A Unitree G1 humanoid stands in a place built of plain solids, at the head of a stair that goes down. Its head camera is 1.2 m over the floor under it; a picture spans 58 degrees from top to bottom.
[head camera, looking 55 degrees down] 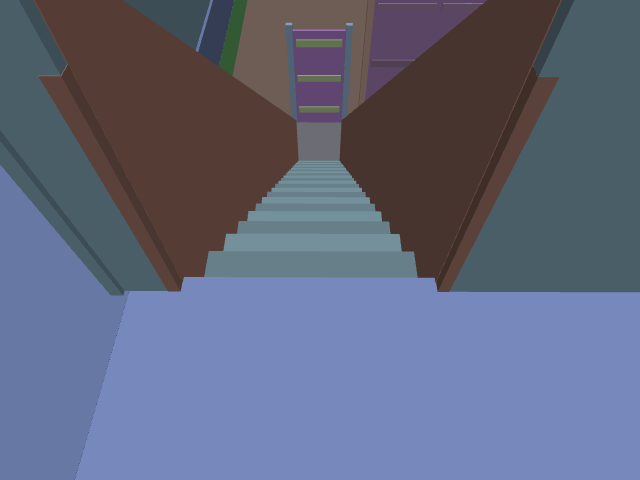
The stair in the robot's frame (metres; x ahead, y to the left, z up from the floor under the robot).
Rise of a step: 0.21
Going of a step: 0.24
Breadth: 0.88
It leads straight ahead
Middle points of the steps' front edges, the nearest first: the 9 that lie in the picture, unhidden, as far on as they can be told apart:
0.70 0.03 0.00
0.93 0.03 -0.21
1.17 0.03 -0.42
1.40 0.03 -0.63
1.64 0.03 -0.84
1.88 0.03 -1.05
2.11 0.03 -1.26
2.35 0.03 -1.47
2.58 0.03 -1.68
